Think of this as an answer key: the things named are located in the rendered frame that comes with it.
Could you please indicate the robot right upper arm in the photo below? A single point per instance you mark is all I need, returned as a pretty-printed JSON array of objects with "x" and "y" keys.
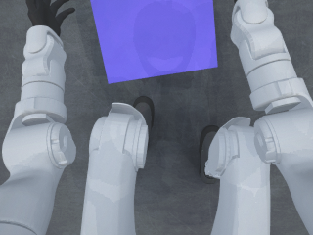
[{"x": 285, "y": 140}]

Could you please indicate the robot right forearm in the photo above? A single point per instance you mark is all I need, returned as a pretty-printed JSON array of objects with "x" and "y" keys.
[{"x": 266, "y": 61}]

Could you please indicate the right robot thigh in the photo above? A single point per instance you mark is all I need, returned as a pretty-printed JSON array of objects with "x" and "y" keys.
[{"x": 244, "y": 204}]

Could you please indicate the robot left upper arm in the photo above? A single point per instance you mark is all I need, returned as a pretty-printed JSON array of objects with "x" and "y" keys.
[{"x": 36, "y": 157}]

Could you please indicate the robot left shin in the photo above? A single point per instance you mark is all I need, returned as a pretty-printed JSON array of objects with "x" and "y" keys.
[{"x": 120, "y": 108}]

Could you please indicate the carton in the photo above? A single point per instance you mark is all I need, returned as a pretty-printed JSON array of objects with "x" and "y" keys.
[{"x": 148, "y": 38}]

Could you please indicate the robot left hand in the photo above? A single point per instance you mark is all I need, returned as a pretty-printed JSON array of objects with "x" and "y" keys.
[{"x": 41, "y": 13}]

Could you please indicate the robot left forearm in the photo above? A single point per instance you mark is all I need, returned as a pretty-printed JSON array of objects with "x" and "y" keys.
[{"x": 43, "y": 81}]

